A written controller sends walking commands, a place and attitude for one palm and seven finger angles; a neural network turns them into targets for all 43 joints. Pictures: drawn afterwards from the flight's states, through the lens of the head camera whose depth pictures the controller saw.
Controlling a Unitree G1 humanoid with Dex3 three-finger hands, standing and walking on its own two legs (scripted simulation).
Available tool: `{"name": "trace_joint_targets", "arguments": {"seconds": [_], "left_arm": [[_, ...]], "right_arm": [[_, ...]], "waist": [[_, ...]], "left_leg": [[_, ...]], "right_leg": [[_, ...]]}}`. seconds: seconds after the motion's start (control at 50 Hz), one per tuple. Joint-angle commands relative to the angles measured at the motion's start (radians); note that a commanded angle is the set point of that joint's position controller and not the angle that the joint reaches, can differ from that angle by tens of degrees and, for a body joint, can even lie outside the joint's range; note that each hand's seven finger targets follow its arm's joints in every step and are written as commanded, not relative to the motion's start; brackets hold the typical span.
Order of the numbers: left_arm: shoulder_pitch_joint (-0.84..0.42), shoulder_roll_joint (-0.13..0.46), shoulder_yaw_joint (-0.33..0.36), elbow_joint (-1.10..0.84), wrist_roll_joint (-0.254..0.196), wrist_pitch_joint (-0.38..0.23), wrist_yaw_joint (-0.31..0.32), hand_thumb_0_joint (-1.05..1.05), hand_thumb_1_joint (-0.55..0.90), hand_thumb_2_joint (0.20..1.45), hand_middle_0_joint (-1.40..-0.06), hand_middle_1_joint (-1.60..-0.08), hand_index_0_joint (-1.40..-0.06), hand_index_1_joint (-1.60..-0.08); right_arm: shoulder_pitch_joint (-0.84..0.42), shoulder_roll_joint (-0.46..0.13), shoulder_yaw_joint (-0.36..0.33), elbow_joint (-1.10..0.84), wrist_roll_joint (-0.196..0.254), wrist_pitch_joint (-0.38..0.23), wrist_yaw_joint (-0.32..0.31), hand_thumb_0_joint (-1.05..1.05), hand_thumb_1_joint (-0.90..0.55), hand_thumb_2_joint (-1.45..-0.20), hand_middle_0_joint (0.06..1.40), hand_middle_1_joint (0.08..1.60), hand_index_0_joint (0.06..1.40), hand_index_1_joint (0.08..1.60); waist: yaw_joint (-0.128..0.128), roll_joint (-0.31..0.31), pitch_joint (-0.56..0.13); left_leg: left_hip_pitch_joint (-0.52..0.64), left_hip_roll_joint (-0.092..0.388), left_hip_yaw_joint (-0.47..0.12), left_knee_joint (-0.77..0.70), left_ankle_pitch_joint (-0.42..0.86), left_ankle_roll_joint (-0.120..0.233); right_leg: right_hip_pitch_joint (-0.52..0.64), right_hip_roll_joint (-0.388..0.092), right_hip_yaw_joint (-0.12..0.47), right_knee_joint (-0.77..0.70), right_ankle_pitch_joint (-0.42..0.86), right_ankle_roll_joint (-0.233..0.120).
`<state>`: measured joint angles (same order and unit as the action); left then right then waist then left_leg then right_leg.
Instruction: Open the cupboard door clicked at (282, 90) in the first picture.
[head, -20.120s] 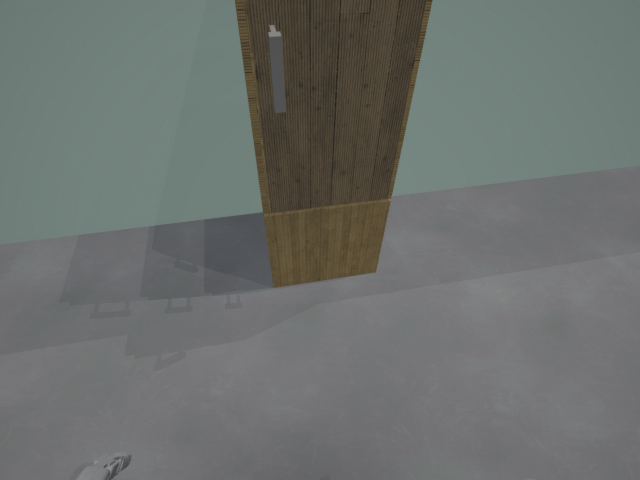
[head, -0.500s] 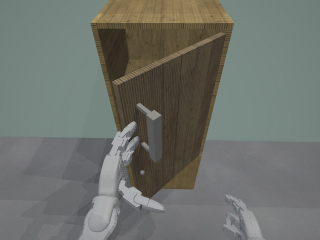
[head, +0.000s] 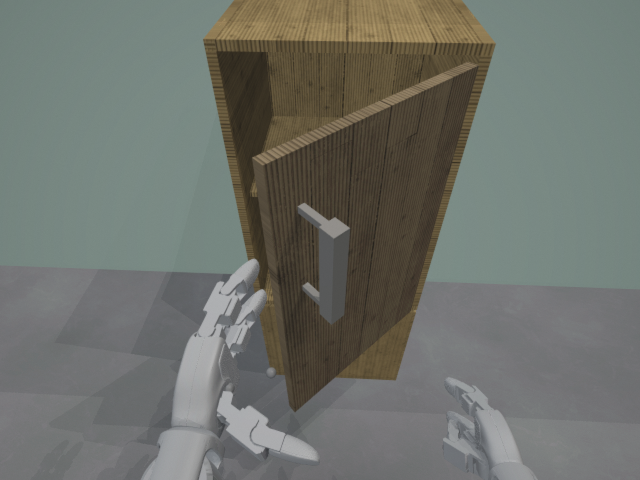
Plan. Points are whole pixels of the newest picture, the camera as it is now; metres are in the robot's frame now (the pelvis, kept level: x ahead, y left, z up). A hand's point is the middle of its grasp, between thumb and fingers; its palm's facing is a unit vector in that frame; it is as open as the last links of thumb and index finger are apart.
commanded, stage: slide the hand sideways off the handle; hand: left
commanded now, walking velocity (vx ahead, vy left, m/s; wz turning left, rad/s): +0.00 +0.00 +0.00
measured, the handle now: (320, 265) +0.34 +0.03 +0.12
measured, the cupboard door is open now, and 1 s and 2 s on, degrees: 44 44 44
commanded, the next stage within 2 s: draw the hand back to the body in 0.08 s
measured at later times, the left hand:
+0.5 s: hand (235, 376) +0.19 +0.10 +0.14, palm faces +0.04 -1.00 -0.07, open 16.3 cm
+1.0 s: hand (145, 359) +0.19 +0.18 +0.15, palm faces +0.28 -0.90 -0.34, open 13.6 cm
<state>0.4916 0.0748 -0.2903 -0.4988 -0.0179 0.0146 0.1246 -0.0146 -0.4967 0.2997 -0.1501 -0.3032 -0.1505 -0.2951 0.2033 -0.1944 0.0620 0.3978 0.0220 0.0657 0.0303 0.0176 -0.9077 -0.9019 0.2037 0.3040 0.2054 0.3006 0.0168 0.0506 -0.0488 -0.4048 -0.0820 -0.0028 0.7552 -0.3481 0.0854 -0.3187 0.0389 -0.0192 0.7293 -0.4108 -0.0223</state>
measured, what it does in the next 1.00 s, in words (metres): stands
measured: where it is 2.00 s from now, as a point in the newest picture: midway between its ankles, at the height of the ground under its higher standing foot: outside the picture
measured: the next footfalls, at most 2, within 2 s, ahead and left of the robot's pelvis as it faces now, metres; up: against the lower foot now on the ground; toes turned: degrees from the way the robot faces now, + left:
none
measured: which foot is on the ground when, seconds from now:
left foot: down 0.00-1.00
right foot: down 0.00-1.00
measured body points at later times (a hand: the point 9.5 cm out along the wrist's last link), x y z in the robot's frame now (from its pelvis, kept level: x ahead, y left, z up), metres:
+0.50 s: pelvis +0.01 -0.04 +0.00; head -0.01 -0.06 +0.45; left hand +0.18 +0.15 +0.14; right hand +0.20 -0.25 -0.06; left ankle +0.03 +0.06 -0.71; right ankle -0.01 -0.11 -0.71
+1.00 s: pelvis +0.01 -0.03 +0.02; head +0.01 -0.05 +0.47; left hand +0.17 +0.23 +0.17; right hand +0.21 -0.24 -0.06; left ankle +0.03 +0.06 -0.71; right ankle -0.01 -0.11 -0.71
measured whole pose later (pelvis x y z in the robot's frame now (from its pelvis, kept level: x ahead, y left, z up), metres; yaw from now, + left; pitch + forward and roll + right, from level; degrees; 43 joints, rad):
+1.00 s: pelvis +0.01 -0.03 +0.02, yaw +1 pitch -1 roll -1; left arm 0.58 0.32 0.15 -0.48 -0.08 -0.08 0.09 -0.01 -0.06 0.49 -0.17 -0.30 -0.17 -0.30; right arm 0.21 -0.21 0.06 0.57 0.01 -0.09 -0.10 0.02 -0.91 -0.90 0.20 0.30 0.21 0.30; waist 0.06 0.07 0.00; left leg -0.26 -0.05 -0.04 0.56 -0.27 0.05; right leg -0.15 0.07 -0.04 0.49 -0.31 -0.06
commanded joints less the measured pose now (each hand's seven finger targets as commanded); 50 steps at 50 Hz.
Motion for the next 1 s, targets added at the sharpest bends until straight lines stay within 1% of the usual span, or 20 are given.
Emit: {"name": "trace_joint_targets", "arguments": {"seconds": [0.0,0.08,0.14,0.24,0.28,0.34,0.36,0.44,0.56,0.6,0.62,0.66,0.68,0.7,0.72,0.76,0.8,0.86,0.92,0.98], "left_arm": [[-0.001,-0.001,0.009,-0.257,-0.005,-0.069,-0.028,0.000,-0.500,0.300,-0.150,-0.300,-0.150,-0.300],[-0.025,-0.011,-0.001,-0.294,-0.010,-0.085,-0.027,0.000,-0.500,0.300,-0.150,-0.300,-0.150,-0.300],[-0.029,0.011,0.031,-0.280,-0.022,-0.101,-0.026,0.000,-0.500,0.300,-0.150,-0.300,-0.150,-0.300],[0.005,0.114,0.165,-0.286,-0.044,-0.118,-0.038,0.000,-0.500,0.300,-0.150,-0.300,-0.150,-0.300],[0.036,0.130,0.198,-0.295,-0.070,-0.113,-0.060,0.000,-0.500,0.300,-0.150,-0.300,-0.150,-0.300],[0.052,0.146,0.243,-0.306,-0.130,-0.097,-0.108,0.000,-0.500,0.300,-0.150,-0.300,-0.150,-0.300],[0.061,0.163,0.275,-0.287,-0.142,-0.089,-0.123,0.000,-0.500,0.300,-0.150,-0.300,-0.150,-0.300],[0.085,0.203,0.359,-0.281,-0.193,-0.069,-0.182,0.000,-0.500,0.300,-0.150,-0.300,-0.150,-0.300],[0.022,0.252,0.450,-0.278,-0.242,-0.076,-0.236,0.000,-0.500,0.300,-0.150,-0.300,-0.150,-0.300],[0.004,0.272,0.477,-0.274,-0.257,-0.081,-0.252,0.000,-0.430,0.330,-0.153,-0.300,-0.153,-0.300],[0.000,0.279,0.493,-0.258,-0.266,-0.081,-0.261,0.000,-0.395,0.345,-0.154,-0.300,-0.154,-0.300],[0.005,0.309,0.541,-0.227,-0.280,-0.076,-0.278,0.000,-0.325,0.375,-0.156,-0.300,-0.156,-0.300],[-0.042,0.421,0.532,-0.309,-0.130,-0.115,-0.159,0.000,-0.290,0.390,-0.158,-0.300,-0.158,-0.300],[0.038,0.339,0.508,-0.232,-0.124,-0.114,-0.112,0.000,-0.255,0.405,-0.159,-0.300,-0.159,-0.300],[0.072,0.296,0.473,-0.209,-0.117,-0.112,-0.098,0.000,-0.220,0.420,-0.160,-0.300,-0.160,-0.300],[0.064,0.320,0.494,-0.195,-0.095,-0.122,-0.071,0.000,-0.150,0.450,-0.162,-0.300,-0.162,-0.300],[0.042,0.339,0.502,-0.218,-0.081,-0.142,-0.051,0.000,-0.080,0.480,-0.165,-0.300,-0.165,-0.300],[0.015,0.383,0.549,-0.203,-0.069,-0.156,-0.023,0.000,0.025,0.525,-0.169,-0.300,-0.169,-0.300],[0.004,0.373,0.548,-0.217,-0.062,-0.169,-0.012,0.000,0.130,0.570,-0.173,-0.300,-0.173,-0.300],[-0.006,0.376,0.557,-0.210,-0.058,-0.169,-0.002,0.000,0.235,0.615,-0.176,-0.300,-0.176,-0.300]], "right_arm": [[-0.129,-0.101,-0.043,-0.196,0.002,-0.059,-0.003,0.000,-0.900,-0.900,0.200,0.300,0.200,0.300],[-0.124,-0.103,-0.045,-0.209,0.002,-0.078,-0.011,0.000,-0.900,-0.900,0.200,0.300,0.200,0.300],[-0.108,-0.106,-0.045,-0.204,-0.001,-0.093,-0.021,0.000,-0.900,-0.900,0.200,0.300,0.200,0.300],[-0.093,-0.105,-0.043,-0.192,0.003,-0.111,-0.038,0.000,-0.900,-0.900,0.200,0.300,0.200,0.300],[-0.091,-0.104,-0.041,-0.187,0.008,-0.118,-0.042,0.000,-0.900,-0.900,0.200,0.300,0.200,0.300],[-0.091,-0.113,-0.036,-0.179,0.017,-0.137,-0.052,0.000,-0.900,-0.900,0.200,0.300,0.200,0.300],[-0.087,-0.116,-0.039,-0.167,0.019,-0.145,-0.057,0.000,-0.900,-0.900,0.200,0.300,0.200,0.300],[-0.079,-0.121,-0.039,-0.147,0.022,-0.171,-0.074,0.000,-0.900,-0.900,0.200,0.300,0.200,0.300],[-0.079,-0.132,-0.043,-0.116,0.028,-0.216,-0.090,0.000,-0.900,-0.900,0.200,0.300,0.200,0.300],[-0.078,-0.132,-0.042,-0.105,0.030,-0.232,-0.096,0.000,-0.900,-0.900,0.200,0.300,0.200,0.300],[-0.075,-0.133,-0.040,-0.097,0.029,-0.238,-0.099,0.000,-0.900,-0.900,0.200,0.300,0.200,0.300],[-0.083,-0.138,-0.044,-0.085,0.032,-0.246,-0.104,0.000,-0.900,-0.900,0.200,0.300,0.200,0.300],[-0.108,-0.111,-0.039,-0.089,0.016,-0.235,-0.126,0.000,-0.900,-0.900,0.200,0.300,0.200,0.300],[-0.097,-0.096,-0.035,-0.071,0.005,-0.230,-0.134,0.000,-0.900,-0.900,0.200,0.300,0.200,0.300],[-0.096,-0.099,-0.034,-0.069,0.004,-0.226,-0.131,0.000,-0.900,-0.900,0.200,0.300,0.200,0.300],[-0.109,-0.110,-0.041,-0.052,0.001,-0.214,-0.132,0.000,-0.900,-0.900,0.200,0.300,0.200,0.300],[-0.122,-0.111,-0.039,-0.047,-0.006,-0.212,-0.133,0.000,-0.900,-0.900,0.200,0.300,0.200,0.300],[-0.136,-0.117,-0.044,-0.021,-0.011,-0.216,-0.138,0.000,-0.900,-0.900,0.200,0.300,0.200,0.300],[-0.138,-0.115,-0.040,-0.007,-0.011,-0.219,-0.136,0.000,-0.900,-0.900,0.200,0.300,0.200,0.300],[-0.140,-0.121,-0.041,0.009,-0.014,-0.221,-0.133,0.000,-0.900,-0.900,0.200,0.300,0.200,0.300]], "waist": [[-0.004,-0.060,-0.068],[-0.013,-0.052,-0.065],[-0.016,-0.074,-0.074],[0.013,-0.056,-0.115],[0.018,-0.043,-0.125],[0.010,-0.058,-0.101],[0.009,-0.080,-0.090],[0.008,-0.099,-0.080],[0.012,-0.054,-0.070],[0.014,-0.037,-0.087],[0.014,-0.068,-0.087],[0.023,-0.084,-0.090],[0.044,-0.034,-0.020],[0.030,-0.031,0.021],[0.026,-0.049,0.051],[0.030,-0.059,0.037],[0.032,-0.033,0.013],[0.036,-0.029,-0.012],[0.035,0.016,-0.037],[0.036,0.010,-0.055]], "left_leg": [[0.119,0.096,-0.111,-0.156,0.117,-0.062],[0.109,0.090,-0.114,-0.143,0.084,-0.054],[0.095,0.082,-0.106,-0.123,0.074,-0.047],[0.085,0.069,-0.071,-0.106,0.109,-0.042],[0.088,0.067,-0.058,-0.101,0.139,-0.041],[0.075,0.063,-0.048,-0.093,0.142,-0.038],[0.071,0.065,-0.050,-0.088,0.152,-0.038],[0.059,0.058,-0.045,-0.075,0.161,-0.039],[0.074,0.052,-0.050,-0.060,0.169,-0.041],[0.083,0.051,-0.052,-0.066,0.166,-0.041],[0.078,0.050,-0.057,-0.069,0.167,-0.041],[0.078,0.052,-0.059,-0.062,0.174,-0.041],[0.086,0.061,-0.059,-0.101,0.164,-0.052],[0.102,0.058,-0.051,-0.112,0.149,-0.056],[0.109,0.059,-0.055,-0.123,0.138,-0.055],[0.150,0.064,-0.049,-0.142,0.149,-0.046],[0.188,0.063,-0.046,-0.179,0.157,-0.042],[0.235,0.065,-0.044,-0.215,0.174,-0.038],[0.279,0.070,-0.052,-0.262,0.205,-0.040],[0.307,0.080,-0.063,-0.297,0.255,-0.042]], "right_leg": [[-0.094,0.002,-0.041,-0.091,0.127,-0.024],[-0.118,0.001,-0.036,-0.091,0.102,-0.021],[-0.125,0.002,-0.030,-0.094,0.098,-0.016],[-0.085,-0.002,-0.002,-0.108,0.140,-0.017],[-0.062,-0.005,0.003,-0.117,0.184,-0.015],[-0.052,-0.011,0.019,-0.145,0.228,0.000],[-0.040,-0.014,0.024,-0.157,0.245,0.002],[-0.029,-0.032,0.049,-0.180,0.322,0.028],[-0.028,-0.051,0.082,-0.220,0.329,0.043],[-0.021,-0.055,0.087,-0.226,0.327,0.046],[-0.012,-0.057,0.087,-0.228,0.331,0.050],[-0.001,-0.063,0.101,-0.241,0.343,0.060],[-0.013,-0.095,0.153,-0.312,0.303,0.029],[-0.023,-0.102,0.147,-0.343,0.244,0.025],[-0.041,-0.095,0.126,-0.349,0.202,0.022],[-0.021,-0.086,0.116,-0.371,0.198,0.021],[0.006,-0.075,0.088,-0.367,0.178,0.012],[0.038,-0.064,0.077,-0.388,0.176,0.007],[0.076,-0.051,0.044,-0.370,0.214,0.000],[0.113,-0.042,0.025,-0.358,0.265,-0.001]]}}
